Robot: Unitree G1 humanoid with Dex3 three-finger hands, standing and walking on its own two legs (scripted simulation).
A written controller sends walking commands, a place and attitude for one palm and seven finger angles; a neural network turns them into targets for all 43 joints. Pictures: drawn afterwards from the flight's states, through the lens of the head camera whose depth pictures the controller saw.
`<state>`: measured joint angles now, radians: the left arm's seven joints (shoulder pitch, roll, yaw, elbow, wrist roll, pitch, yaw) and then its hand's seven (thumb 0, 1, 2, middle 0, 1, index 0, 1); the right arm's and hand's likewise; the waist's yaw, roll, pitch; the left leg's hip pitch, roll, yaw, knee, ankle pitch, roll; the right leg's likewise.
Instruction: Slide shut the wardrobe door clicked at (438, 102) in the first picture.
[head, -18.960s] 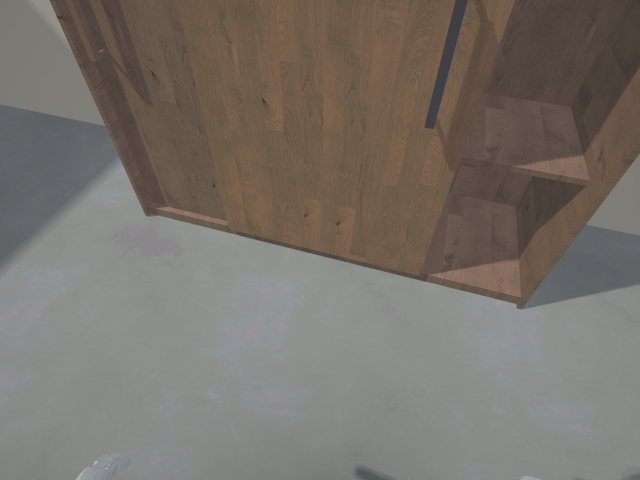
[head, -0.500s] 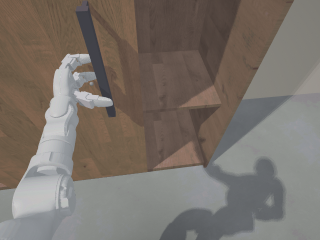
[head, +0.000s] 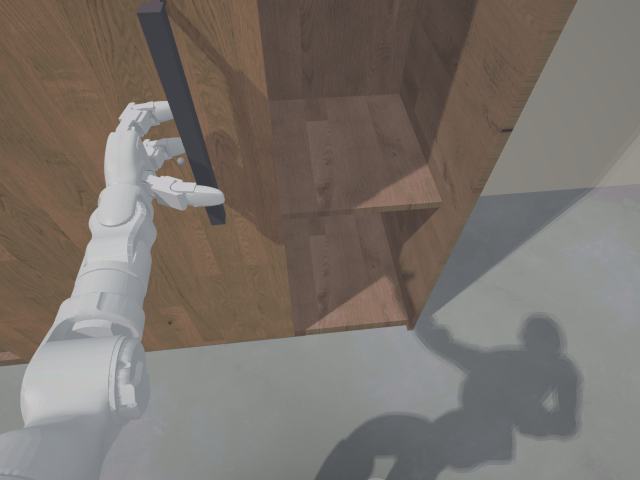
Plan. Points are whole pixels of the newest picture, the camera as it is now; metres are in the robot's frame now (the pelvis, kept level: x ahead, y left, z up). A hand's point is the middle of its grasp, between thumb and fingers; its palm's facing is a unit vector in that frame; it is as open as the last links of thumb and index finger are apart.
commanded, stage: move the hooked fingers beside the handle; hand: left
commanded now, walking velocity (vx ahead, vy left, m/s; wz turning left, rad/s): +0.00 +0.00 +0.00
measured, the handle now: (194, 131) +0.55 +0.17 +0.12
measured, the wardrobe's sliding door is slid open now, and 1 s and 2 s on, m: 0.37 0.37 0.37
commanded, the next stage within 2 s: none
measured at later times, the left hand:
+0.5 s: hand (168, 165) +0.46 +0.18 +0.14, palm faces +0.11 -0.99 -0.02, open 14.0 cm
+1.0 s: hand (152, 163) +0.47 +0.21 +0.13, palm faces +0.11 -0.99 +0.00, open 14.0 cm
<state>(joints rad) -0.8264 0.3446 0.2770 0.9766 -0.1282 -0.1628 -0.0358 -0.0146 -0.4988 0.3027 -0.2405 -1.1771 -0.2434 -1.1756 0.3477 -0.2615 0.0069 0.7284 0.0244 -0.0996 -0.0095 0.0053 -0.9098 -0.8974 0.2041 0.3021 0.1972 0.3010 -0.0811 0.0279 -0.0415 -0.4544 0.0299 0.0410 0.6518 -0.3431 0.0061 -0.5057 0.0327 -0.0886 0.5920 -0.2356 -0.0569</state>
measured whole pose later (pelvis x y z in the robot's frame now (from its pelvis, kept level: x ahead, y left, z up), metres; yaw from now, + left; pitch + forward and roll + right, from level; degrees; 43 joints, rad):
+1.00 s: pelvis +0.00 +0.02 +0.00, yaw -1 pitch +9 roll -1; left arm -0.80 0.41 0.33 0.99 -0.13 -0.16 -0.11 -0.01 -0.50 0.30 -0.30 -1.20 -0.30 -1.20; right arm 0.39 -0.27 0.02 0.71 0.03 -0.09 -0.02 0.01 -0.91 -0.90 0.21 0.30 0.20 0.30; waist -0.10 0.02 -0.06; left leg -0.47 0.02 0.06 0.66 -0.35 0.03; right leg -0.52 0.03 -0.06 0.59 -0.23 -0.04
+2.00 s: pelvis +0.00 +0.02 +0.00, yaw +0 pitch +9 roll -2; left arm -0.79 0.46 0.34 0.96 -0.15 -0.14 -0.17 -0.01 -0.50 0.30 -0.29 -1.20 -0.30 -1.20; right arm 0.37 -0.27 0.03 0.70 0.03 -0.08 -0.03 0.01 -0.91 -0.90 0.21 0.30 0.20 0.30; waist -0.09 0.02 -0.06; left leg -0.48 0.02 0.05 0.68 -0.36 0.03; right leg -0.53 0.03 -0.07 0.60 -0.24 -0.03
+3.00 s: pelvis +0.01 +0.01 +0.00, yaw -1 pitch +10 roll -1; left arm -0.82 0.38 0.33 0.97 -0.11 -0.13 -0.07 -0.01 -0.50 0.30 -0.30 -1.20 -0.30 -1.20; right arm 0.37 -0.25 0.02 0.70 0.02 -0.08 -0.01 0.00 -0.91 -0.90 0.21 0.30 0.20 0.30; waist -0.10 0.03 -0.06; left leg -0.47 0.02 0.06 0.66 -0.36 0.02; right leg -0.53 0.03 -0.06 0.60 -0.25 -0.04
